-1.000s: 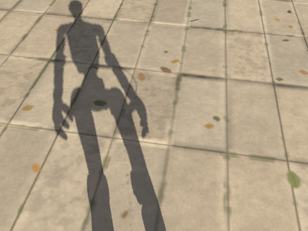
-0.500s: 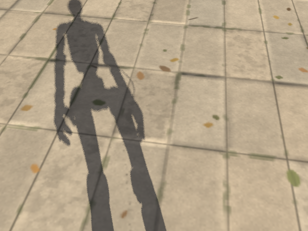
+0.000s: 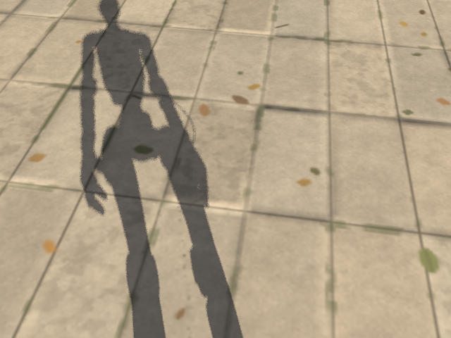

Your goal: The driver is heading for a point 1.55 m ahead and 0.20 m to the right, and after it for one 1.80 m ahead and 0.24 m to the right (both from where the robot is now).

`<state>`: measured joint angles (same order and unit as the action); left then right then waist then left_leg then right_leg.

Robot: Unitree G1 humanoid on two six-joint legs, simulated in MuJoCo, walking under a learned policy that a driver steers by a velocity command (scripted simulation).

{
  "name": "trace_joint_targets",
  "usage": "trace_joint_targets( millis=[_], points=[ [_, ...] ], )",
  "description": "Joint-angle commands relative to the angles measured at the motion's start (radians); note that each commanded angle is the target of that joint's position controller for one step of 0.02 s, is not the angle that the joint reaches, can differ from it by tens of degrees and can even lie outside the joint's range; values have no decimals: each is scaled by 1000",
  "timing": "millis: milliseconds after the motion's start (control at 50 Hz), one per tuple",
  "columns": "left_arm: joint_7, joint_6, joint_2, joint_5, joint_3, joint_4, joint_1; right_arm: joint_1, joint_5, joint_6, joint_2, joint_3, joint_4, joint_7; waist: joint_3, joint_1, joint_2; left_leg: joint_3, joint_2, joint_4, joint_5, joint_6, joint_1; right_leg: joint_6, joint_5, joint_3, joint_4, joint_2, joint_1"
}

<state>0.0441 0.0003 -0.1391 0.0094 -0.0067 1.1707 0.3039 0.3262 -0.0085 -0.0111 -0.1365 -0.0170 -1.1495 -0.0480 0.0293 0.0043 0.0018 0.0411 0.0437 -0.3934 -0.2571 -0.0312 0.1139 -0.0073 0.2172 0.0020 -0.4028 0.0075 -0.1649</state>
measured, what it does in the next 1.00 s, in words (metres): walks ahead: left foot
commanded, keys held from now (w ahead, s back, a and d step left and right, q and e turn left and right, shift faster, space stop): w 1.00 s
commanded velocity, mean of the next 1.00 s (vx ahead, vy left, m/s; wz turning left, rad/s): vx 0.38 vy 0.00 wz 0.00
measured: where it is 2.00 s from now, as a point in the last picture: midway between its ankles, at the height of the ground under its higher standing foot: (251, 219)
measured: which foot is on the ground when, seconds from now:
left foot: down 0.00-0.30, up 0.32-0.72, down 0.74-1.00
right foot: down 0.00-0.74, up 0.76-1.00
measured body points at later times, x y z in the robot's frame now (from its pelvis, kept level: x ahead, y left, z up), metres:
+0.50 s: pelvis +0.13 -0.05 +0.00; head +0.14 -0.06 +0.45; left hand +0.04 +0.17 -0.14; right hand +0.18 -0.28 -0.16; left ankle +0.13 +0.08 -0.67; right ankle +0.04 -0.11 -0.74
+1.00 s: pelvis +0.41 -0.02 +0.00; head +0.42 -0.02 +0.45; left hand +0.50 +0.21 -0.14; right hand +0.36 -0.26 -0.15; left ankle +0.39 +0.02 -0.74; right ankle +0.47 -0.17 -0.67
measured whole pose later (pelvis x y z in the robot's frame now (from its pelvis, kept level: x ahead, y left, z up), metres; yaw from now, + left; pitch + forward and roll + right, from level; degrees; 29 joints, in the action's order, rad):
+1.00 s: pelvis +0.41 -0.02 +0.00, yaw -1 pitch -1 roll +1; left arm -0.02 -0.05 -0.19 0.04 0.05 0.96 0.19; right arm 0.41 -0.01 -0.10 -0.18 0.04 -1.09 0.00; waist 0.04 -0.02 0.02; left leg -0.11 0.11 -0.28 -0.19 -0.12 0.08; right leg -0.06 0.19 0.00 -1.04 -0.10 -0.59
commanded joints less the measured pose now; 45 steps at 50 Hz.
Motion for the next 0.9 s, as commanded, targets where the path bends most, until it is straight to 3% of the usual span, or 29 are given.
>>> trace_joint_targets(
  millis=[20,60,100,120,160,200,240,280,300,320,340,360,380,400,440,500,580,620,660,700,720,740,760,780,800,820,860,900],
  points=[
    [2,-2,-65,1,8,-1,84,92,-2,-2,-67,9,0,-2,37,-1,-5,86,-103,85,83,-28,70,-31,-57,-79,62,-83,18],
    [-1,2,-83,4,18,-9,82,95,-4,4,-95,23,5,-1,59,-3,-19,92,-79,83,-164,-51,103,-46,158,-57,25,-42,-14],
    [-9,6,-85,12,25,-33,68,108,-7,12,-116,37,19,5,127,-13,-43,147,-91,93,-449,-96,160,-71,383,-49,-37,-11,-121],
    [-15,3,-71,15,24,-50,50,133,-7,12,-120,42,20,7,164,-28,-63,205,-123,116,-529,-121,158,-74,408,-44,-83,0,-191],
    [-26,-16,-27,28,15,-92,2,204,-7,5,-150,59,6,7,183,-57,-155,389,-249,215,-595,-190,74,-64,270,38,-244,26,-309],
    [-36,-42,-52,30,22,-132,-43,196,-12,-5,-164,71,14,11,187,-57,-141,451,-312,249,-505,-229,71,-67,211,43,-308,-12,-335],
    [-47,-63,-55,19,28,-144,-2,148,-11,-17,-172,78,31,16,176,-12,-135,387,-293,210,-408,-215,110,-79,217,47,-219,-22,-245],
    [-46,-77,-44,1,38,-81,186,46,2,-27,-145,76,67,19,148,85,-82,236,-188,89,-285,-152,305,-84,118,61,-30,25,107],
    [-37,-84,-96,8,56,-50,307,-3,-1,-41,-103,65,96,24,118,135,47,110,-100,-118,-198,-109,437,-98,179,-113,82,-85,286],
    [-34,-82,-220,6,92,-23,444,-20,0,-55,-39,48,140,34,61,170,309,-77,31,-450,-215,-59,598,-180,385,-522,252,-315,398],
    [-33,-68,-187,6,87,-17,419,-37,-36,-57,-122,66,147,41,114,122,185,-53,-21,-635,-257,-65,652,-206,363,-599,250,-380,323],
    [-36,-69,-148,11,74,-53,321,-40,-41,-61,-102,65,143,50,153,72,68,-24,-66,-706,-175,-72,656,-202,305,-523,248,-355,248],
    [-38,-75,-132,14,69,-79,250,-32,-29,-68,-75,58,136,59,155,41,29,-16,-92,-718,-92,-67,630,-191,206,-435,260,-318,202],
    [-37,-82,-121,13,62,-93,216,-38,-25,-70,-74,61,137,67,145,21,21,-22,-108,-705,-39,-60,612,-182,131,-362,275,-285,185],
    [-33,-96,-94,9,48,-83,226,-40,-28,-59,-85,68,139,76,111,5,50,-58,-106,-683,15,-42,596,-160,-108,-236,267,-229,208],
    [-29,-104,-87,5,36,-53,297,-117,-24,-42,-80,70,172,77,91,7,76,-112,-84,-646,52,-28,625,-150,-452,-123,227,-198,237],
    [-23,-108,-88,8,22,-54,296,-323,-13,-36,-56,52,255,79,135,30,95,-176,-46,-386,135,-26,553,-140,-582,-50,242,-162,158],
    [-19,-112,-107,8,23,-50,302,-364,-7,-35,-60,47,275,77,135,32,114,-205,-19,-269,157,-46,453,-139,-674,-33,236,-170,145],
    [-16,-119,-133,8,27,-49,284,-317,-5,-36,-95,57,272,66,93,-5,123,-212,14,-225,149,-85,333,-130,-903,-16,157,-192,176],
    [-12,-118,-160,9,36,-54,251,-124,-3,-47,-142,82,215,53,-15,-95,124,-188,48,-192,125,-126,146,-121,-1052,-4,-68,-200,216],
    [-14,-113,-170,3,39,-60,224,22,-7,-53,-159,96,165,46,-82,-163,109,-172,37,-113,163,-145,-19,-115,-970,11,-249,-183,172],
    [-22,-111,-145,-1,33,-77,226,158,-30,-58,-220,117,132,37,-161,-205,47,-6,-114,-76,13,-182,-221,-113,-668,31,-510,-141,9],
    [-36,-103,-10,-20,14,-97,343,196,-53,-57,-301,135,137,41,-272,-121,-172,515,-437,-5,-71,-331,-447,-84,220,59,-931,39,-315],
    [-38,-96,-114,-6,42,-105,269,123,-9,-47,-267,131,140,54,-246,-122,-66,686,-427,149,-255,-351,-366,-102,242,-59,-1032,45,-429],
    [-41,-97,-130,2,50,-151,162,-4,2,-50,-216,115,162,56,-67,-70,-54,529,-404,193,-310,-311,-209,-111,140,-59,-993,-20,-489],
    [-45,-101,-124,9,52,-164,107,-60,0,-61,-152,99,170,60,10,-49,2,426,-364,230,-195,-280,-77,-112,80,-54,-935,-51,-459],
    [-51,-81,-83,26,52,-154,131,-47,-6,-81,-88,75,142,52,42,18,10,250,-284,250,23,-222,73,-92,56,-54,-837,-90,-343],
    [-59,-61,-54,30,51,-157,135,7,-6,-99,-94,70,119,45,41,38,-9,166,-254,257,162,-209,98,-71,53,-35,-773,-97,-318]
  ],
)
